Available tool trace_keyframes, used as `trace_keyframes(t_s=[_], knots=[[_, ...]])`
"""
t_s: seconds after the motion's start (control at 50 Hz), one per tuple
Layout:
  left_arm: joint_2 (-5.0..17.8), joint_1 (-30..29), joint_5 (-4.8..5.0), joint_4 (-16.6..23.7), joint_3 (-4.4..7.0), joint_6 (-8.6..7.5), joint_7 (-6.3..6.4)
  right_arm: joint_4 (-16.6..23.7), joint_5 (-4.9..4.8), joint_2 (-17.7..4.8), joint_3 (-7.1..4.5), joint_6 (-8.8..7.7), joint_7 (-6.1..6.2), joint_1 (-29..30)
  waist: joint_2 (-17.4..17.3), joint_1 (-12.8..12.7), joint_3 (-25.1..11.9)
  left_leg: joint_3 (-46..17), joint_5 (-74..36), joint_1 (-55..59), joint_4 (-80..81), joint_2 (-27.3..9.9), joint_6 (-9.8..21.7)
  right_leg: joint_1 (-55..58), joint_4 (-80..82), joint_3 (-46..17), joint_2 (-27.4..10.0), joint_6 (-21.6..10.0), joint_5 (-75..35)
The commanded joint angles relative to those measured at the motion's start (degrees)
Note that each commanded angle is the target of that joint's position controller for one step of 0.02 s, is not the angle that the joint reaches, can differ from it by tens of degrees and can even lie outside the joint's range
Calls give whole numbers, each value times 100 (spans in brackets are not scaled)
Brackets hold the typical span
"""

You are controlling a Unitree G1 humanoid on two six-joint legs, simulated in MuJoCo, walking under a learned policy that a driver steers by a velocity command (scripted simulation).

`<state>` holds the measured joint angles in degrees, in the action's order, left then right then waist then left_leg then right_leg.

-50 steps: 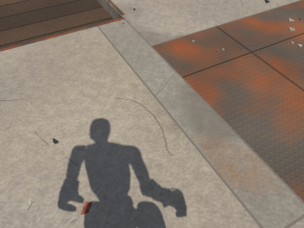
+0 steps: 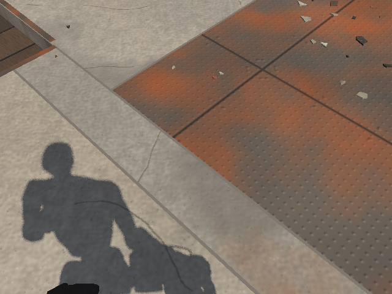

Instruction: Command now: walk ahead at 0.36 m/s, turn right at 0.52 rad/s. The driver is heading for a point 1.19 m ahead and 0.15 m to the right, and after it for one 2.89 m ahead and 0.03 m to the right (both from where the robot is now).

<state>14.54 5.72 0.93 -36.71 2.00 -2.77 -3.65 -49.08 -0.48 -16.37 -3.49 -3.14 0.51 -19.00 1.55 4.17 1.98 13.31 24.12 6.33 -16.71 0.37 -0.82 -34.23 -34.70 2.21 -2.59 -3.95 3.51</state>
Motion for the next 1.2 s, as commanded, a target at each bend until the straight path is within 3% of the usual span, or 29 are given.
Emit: trace_keyframes(t_s=[0.02, 0.04, 0.06, 0.08, 0.1, 0.12, 0.14, 0.16, 0.22, 0.28, 0.38, 0.46, 0.5, 0.52, 0.54, 0.56, 0.58, 0.6, 0.64, 0.7, 0.76, 0.8, 0.82, 0.84, 0.86, 0.88, 0.9, 0.96, 1.2], knots=[[1143, 1386, -44, 195, 501, -76, 53, 439, -50, -1128, -242, 81, 150, 273, -537, -1109, -878, -154, -6526, -652, -2790, -1162, 383, 2162, 568, 302, 665, -437, -403], [1664, 1819, -63, 129, 616, -9, 202, 609, 149, -669, -85, 2, 130, -10, 523, -1037, -1530, -191, -2897, -2310, -4667, -683, 54, 4054, 300, -1217, -456, -843, -2432], [2019, 1453, -152, 433, 613, -36, 207, 812, 201, -299, 102, -157, -5, -603, 1484, -503, -2692, -1140, 1486, -4300, -6800, 479, -268, 5837, 656, -4419, -2070, -2286, -3279], [1544, 1541, -148, 538, 526, 0, 185, 743, 72, -999, -63, -257, -81, -41, 304, -1056, -3093, -2120, 1183, -4428, -6952, 87, -163, 5648, 877, -3971, -1852, -2042, -3169], [1313, 1224, -118, 519, 442, -2, 185, 981, -85, -951, -46, -263, -79, 486, 160, -932, -2226, -1999, 749, -4617, -6627, -138, -72, 4909, 914, -3045, -1581, -1753, -3131], [1174, 949, -27, 483, 420, 5, 197, 975, -11, -815, -19, -229, -7, 598, -364, -687, -1379, -1846, 417, -4676, -6110, -345, -110, 3915, 1064, -2468, -1235, -1479, -2980], [1036, 709, -5, 529, 379, 25, 236, 958, 63, -865, -53, -150, 61, 602, -305, -517, -1053, -1830, 190, -4465, -5724, -480, -149, 3220, 1230, -2185, -1052, -1365, -2802], [1056, 574, -81, 567, 375, 48, 255, 951, 68, -877, -71, -48, 76, 499, -128, -338, -885, -1830, 38, -4051, -5559, -503, -181, 2581, 1418, -2046, -904, -1327, -2762], [1181, 435, -127, 513, 423, 52, 309, 887, 130, -660, -26, 94, 145, 267, 85, -157, -909, -1717, -277, -3718, -4867, -351, -414, 1930, 1496, -1710, -680, -1337, -3255], [1246, 459, -62, 453, 441, 164, 428, 973, 142, -595, 0, 142, 189, 575, 222, -234, -1073, -1765, -766, -3758, -4088, -227, -556, 1947, 1339, -1683, -526, -1177, -2905], [1263, 439, -47, 475, 446, 386, 551, 1167, 63, -608, -4, 182, 130, 1228, 531, -445, -958, -1913, -1210, -3540, -2918, -14, -534, 1906, 1260, -2206, -389, -885, -903], [1144, 427, -47, 488, 403, 439, 543, 1188, 44, -694, -60, 68, 48, 1186, 775, -452, -950, -1918, -970, -3124, -1943, 87, -350, 2310, 796, -2683, -472, -774, -1129], [945, 380, 2, 486, 322, 445, 554, 1121, 77, -691, -93, -20, 9, 913, 718, -274, -891, -1868, -2235, -2221, -589, -113, -76, 2145, 414, -2644, -189, -431, -728], [668, 691, -100, 480, 233, 428, 547, 1208, 193, -1016, -146, -29, 34, 902, -13, -461, -1062, -2715, -3344, -1540, -476, -1104, 287, 1741, -300, -2216, 212, -115, 539], [603, 1170, -128, 479, 217, 389, 544, 1230, 320, -1326, -210, 54, 61, 1099, -1476, -841, -831, -3862, -4933, -1136, -508, -2055, 1265, 714, -1236, -1351, 1125, 277, 3087], [1040, 1018, -172, 484, 315, 344, 548, 1160, 293, -987, -154, 60, 43, 844, -1619, -556, -950, -4574, -4745, -1251, -335, -2477, 1917, 386, -2307, -1254, 896, 567, 3642], [1341, 839, -86, 396, 426, 367, 561, 1182, 218, -873, -128, 58, 33, 854, -1123, -430, -837, -4137, -4390, -1274, -416, -2201, 1823, 278, -2960, -1290, 804, 664, 3358], [1267, 769, -58, 294, 439, 434, 590, 1175, 154, -792, -113, 79, 32, 971, -813, -452, -774, -3628, -4071, -1297, -508, -1838, 1534, 220, -3185, -1283, 759, 755, 3042], [966, 733, -58, 242, 367, 554, 602, 1169, 63, -648, -43, 130, 39, 1200, -815, -517, -647, -3033, -3887, -1528, -492, -1474, 1280, 423, -3053, -1225, 673, 901, 2661], [496, 594, -56, 256, 194, 549, 553, 1107, 101, -549, -17, 232, 40, 1301, -1192, -499, -701, -2373, -3813, -1638, -477, -1027, 1133, 1157, -1555, -605, 479, 981, 2406], [540, 439, -16, 229, 193, 524, 505, 989, 71, -725, -70, 302, 45, 990, -1413, -262, -804, -2568, -3513, -1406, -546, -1158, 1261, 1680, -260, -432, 377, 915, 1982], [539, 681, -39, 57, 212, 506, 482, 951, -1, -693, -40, 312, 32, 1033, -1280, -435, -719, -2548, -3003, -1631, -643, -1076, 1116, 2306, 1112, -291, 427, 722, 933], [620, 652, -97, 45, 218, 499, 478, 877, -14, -637, -14, 276, 22, 837, -1129, -401, -664, -2545, -2598, -1879, -617, -1000, 884, 2671, 1478, -437, 355, 571, 483], [860, 656, -173, 110, 247, 496, 510, 856, 62, -565, 29, 205, -7, 743, -734, -340, -746, -2418, -2055, -2256, -753, -883, 555, 3129, 1353, -884, -84, 378, -105], [1185, 564, -217, 47, 327, 505, 520, 877, 155, -385, 69, 122, -49, 578, 291, -48, -733, -1816, -1292, -2359, -901, -349, 210, 2881, 1057, -1203, -404, 56, -117], [753, 457, -234, 46, 234, 468, 465, 834, 216, -347, 96, 99, -50, 839, 459, -208, -671, -1610, -1093, -1908, -953, -224, -49, 2266, 1214, -1231, -387, -90, 731], [517, 391, -268, 41, 158, 422, 431, 818, 209, -418, 74, 107, -47, 1037, 347, -275, -455, -1612, -1230, -1820, -974, -210, -133, 2022, 1309, -1189, -281, -20, 1196], [587, 501, -228, -80, 156, 281, 436, 717, 150, -432, 48, 177, 27, 1006, 359, -296, -121, -1656, -1547, -1815, -1023, -240, -72, 1776, 1289, -1081, -139, 178, 1103], [443, 801, -163, -430, 100, 170, 474, 114, 90, -388, -6, 238, 130, 800, -74, -328, -139, -1684, -1964, -1601, -1008, -273, -152, 1926, 1164, -946, 3, 188, 567]])
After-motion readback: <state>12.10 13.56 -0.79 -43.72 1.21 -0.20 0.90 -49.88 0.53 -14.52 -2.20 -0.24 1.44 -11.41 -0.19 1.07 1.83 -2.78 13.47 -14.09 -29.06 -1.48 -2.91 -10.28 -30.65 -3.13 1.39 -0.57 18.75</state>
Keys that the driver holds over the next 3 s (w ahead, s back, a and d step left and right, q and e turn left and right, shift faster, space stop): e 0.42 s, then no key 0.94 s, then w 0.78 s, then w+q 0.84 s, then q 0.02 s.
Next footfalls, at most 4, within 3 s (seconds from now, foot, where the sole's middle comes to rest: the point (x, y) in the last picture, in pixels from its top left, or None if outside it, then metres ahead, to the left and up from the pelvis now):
0.02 right None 0.20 -0.10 -0.76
0.52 left None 0.31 0.10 -0.76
0.84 right None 0.17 -0.13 -0.76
2.10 right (270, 246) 0.59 -0.26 -0.76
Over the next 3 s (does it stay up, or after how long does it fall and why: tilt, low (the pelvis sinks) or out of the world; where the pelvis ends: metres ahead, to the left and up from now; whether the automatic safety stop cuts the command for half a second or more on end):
stays up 0.96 -0.19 0.02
